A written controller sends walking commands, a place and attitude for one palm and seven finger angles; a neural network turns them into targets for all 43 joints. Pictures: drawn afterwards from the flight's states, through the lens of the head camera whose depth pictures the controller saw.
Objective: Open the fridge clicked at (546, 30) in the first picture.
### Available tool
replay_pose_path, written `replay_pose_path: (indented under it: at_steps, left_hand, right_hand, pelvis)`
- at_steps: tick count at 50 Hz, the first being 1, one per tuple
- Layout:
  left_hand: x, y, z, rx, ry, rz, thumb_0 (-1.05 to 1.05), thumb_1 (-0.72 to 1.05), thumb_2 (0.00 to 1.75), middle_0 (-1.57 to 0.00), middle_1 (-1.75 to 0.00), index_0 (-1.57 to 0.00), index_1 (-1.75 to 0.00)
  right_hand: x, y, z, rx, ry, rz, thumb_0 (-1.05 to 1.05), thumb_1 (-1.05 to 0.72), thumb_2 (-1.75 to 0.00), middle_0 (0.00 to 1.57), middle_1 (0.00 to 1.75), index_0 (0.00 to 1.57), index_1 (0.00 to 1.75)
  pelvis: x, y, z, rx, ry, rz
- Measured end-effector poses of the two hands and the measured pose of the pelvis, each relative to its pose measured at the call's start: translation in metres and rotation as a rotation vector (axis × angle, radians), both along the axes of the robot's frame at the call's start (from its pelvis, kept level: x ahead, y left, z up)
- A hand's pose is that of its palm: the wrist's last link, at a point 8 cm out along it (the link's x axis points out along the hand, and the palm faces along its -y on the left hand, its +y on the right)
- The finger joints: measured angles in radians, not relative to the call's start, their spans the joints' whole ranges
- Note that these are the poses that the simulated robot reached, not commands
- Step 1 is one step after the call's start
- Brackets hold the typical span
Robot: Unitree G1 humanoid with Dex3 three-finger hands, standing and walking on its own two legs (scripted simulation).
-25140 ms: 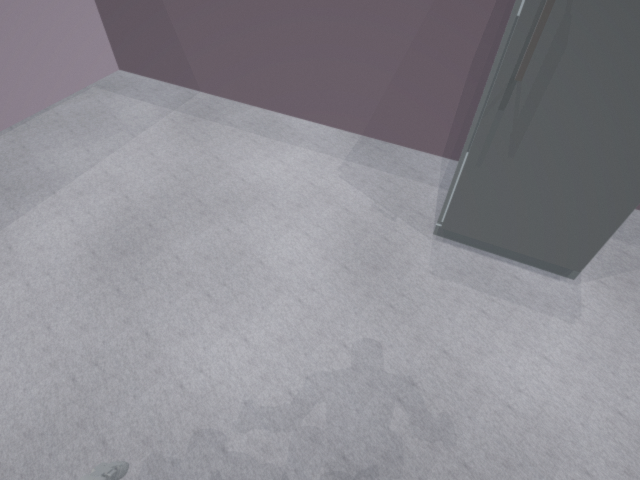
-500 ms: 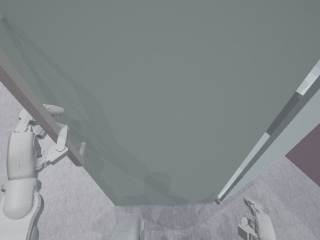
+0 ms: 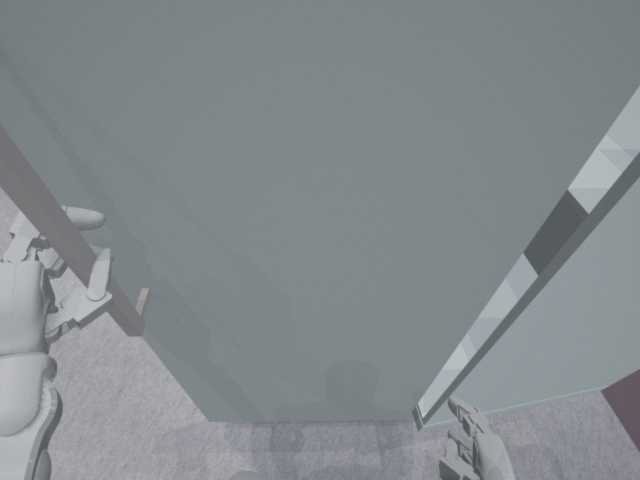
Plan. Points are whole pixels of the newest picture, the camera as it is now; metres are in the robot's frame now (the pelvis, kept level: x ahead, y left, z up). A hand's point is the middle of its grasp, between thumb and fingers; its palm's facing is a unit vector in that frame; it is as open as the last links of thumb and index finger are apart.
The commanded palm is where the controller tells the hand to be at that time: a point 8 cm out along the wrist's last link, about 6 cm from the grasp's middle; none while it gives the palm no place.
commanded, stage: stop walking and hold the door back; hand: left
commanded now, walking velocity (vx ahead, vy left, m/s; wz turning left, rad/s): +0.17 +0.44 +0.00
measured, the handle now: (78, 226) +0.31 +0.26 +0.19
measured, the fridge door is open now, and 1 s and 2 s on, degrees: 80 79 81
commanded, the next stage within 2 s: loosen the grip on the handle in 1.40 s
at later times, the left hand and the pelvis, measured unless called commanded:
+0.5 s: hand (96, 303) +0.24 +0.23 +0.15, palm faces +0.46 -0.84 -0.28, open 5.6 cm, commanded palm +0.22 +0.30 +0.13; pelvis -0.11 -0.07 +0.02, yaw +9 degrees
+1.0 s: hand (105, 261) +0.29 +0.24 +0.15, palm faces +0.40 -0.88 -0.23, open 5.5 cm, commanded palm +0.23 +0.31 +0.13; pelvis -0.14 -0.05 +0.00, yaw +4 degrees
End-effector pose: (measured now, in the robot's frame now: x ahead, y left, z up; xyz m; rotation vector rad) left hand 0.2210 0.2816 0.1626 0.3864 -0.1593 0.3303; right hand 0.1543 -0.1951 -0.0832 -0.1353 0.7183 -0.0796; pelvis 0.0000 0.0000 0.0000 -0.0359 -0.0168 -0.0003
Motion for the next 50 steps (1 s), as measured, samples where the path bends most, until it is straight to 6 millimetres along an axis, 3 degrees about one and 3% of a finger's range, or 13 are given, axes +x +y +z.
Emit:
replay_pose_path:
  at_steps: [2, 6, 12, 17, 24, 32, 37, 40, 45, 50]
  left_hand:
    - [-0.016, -0.007, -0.001, 0.013, -0.009, 0.064, -0.04, 0.65, 0.79, -0.46, -1.4, -0.26, -1.35]
    - [-0.034, -0.014, 0.0, 0.018, 0.022, 0.126, -0.07, 0.63, 0.8, -0.46, -1.4, -0.3, -1.36]
    - [-0.039, -0.015, 0.001, -0.001, 0.055, 0.175, -0.11, 0.59, 0.8, -0.46, -1.4, -0.39, -1.39]
    - [-0.036, -0.016, 0.001, -0.06, 0.067, 0.2, -0.09, 0.6, 0.81, -0.46, -1.4, -0.43, -1.4]
    - [-0.024, -0.012, 0.002, -0.101, 0.077, 0.171, -0.08, 0.61, 0.82, -0.46, -1.4, -0.45, -1.4]
    - [-0.003, -0.004, 0.002, -0.124, 0.063, 0.08, -0.03, 0.63, 0.82, -0.46, -1.4, -0.45, -1.4]
    - [0.007, -0.001, 0.005, -0.153, 0.105, 0.061, -0.03, 0.64, 0.8, -0.45, -1.4, -0.45, -1.4]
    - [0.013, 0.0, 0.005, -0.153, 0.122, 0.057, -0.04, 0.64, 0.8, -0.45, -1.4, -0.45, -1.4]
    - [0.021, 0.001, 0.004, -0.129, 0.095, 0.088, -0.04, 0.62, 0.8, -0.45, -1.4, -0.45, -1.4]
    - [0.026, 0.001, 0.002, -0.16, 0.088, 0.094, -0.05, 0.64, 0.79, -0.45, -1.4, -0.45, -1.4]
  right_hand:
    - [0.0, -0.02, -0.011, -0.009, 0.011, 0.024, 0.01, -0.9, -0.89, 0.21, 0.3, 0.21, 0.3]
    - [-0.005, -0.059, -0.015, -0.071, 0.076, 0.052, 0.01, -0.91, -0.89, 0.21, 0.3, 0.21, 0.3]
    - [-0.014, -0.102, -0.006, -0.119, 0.079, 0.068, 0.01, -0.91, -0.9, 0.2, 0.3, 0.2, 0.3]
    - [-0.027, -0.122, 0.004, -0.145, 0.063, 0.09, 0.01, -0.91, -0.9, 0.2, 0.3, 0.2, 0.3]
    - [-0.072, -0.126, 0.012, -0.176, 0.094, 0.09, 0.01, -0.91, -0.9, 0.2, 0.3, 0.2, 0.3]
    - [-0.16, -0.111, 0.002, -0.196, 0.161, 0.003, 0.01, -0.91, -0.9, 0.2, 0.3, 0.2, 0.3]
    - [-0.222, -0.093, -0.009, -0.145, 0.327, -0.044, 0.01, -0.91, -0.9, 0.2, 0.3, 0.2, 0.3]
    - [-0.248, -0.089, -0.017, -0.129, 0.415, -0.053, 0.01, -0.91, -0.89, 0.2, 0.3, 0.21, 0.3]
    - [-0.259, -0.102, -0.039, -0.114, 0.453, -0.075, 0.01, -0.9, -0.89, 0.21, 0.3, 0.21, 0.3]
    - [-0.239, -0.123, -0.033, -0.152, 0.38, -0.131, 0.01, -0.91, -0.89, 0.21, 0.3, 0.21, 0.3]
  pelvis:
    - [-0.009, -0.016, -0.005, 0.011, -0.003, 0.02]
    - [-0.02, -0.034, 0.005, 0.061, -0.011, 0.061]
    - [-0.041, -0.056, 0.014, 0.1, -0.025, 0.142]
    - [-0.066, -0.066, 0.016, 0.105, -0.02, 0.165]
    - [-0.103, -0.067, 0.019, 0.112, 0.009, 0.164]
    - [-0.141, -0.046, 0.01, 0.045, -0.005, 0.125]
    - [-0.146, -0.046, 0.017, 0.006, -0.011, 0.136]
    - [-0.145, -0.049, 0.015, -0.003, -0.003, 0.112]
    - [-0.141, -0.06, -0.002, 0.002, 0.009, 0.083]
    - [-0.143, -0.053, 0.0, 0.007, -0.012, 0.077]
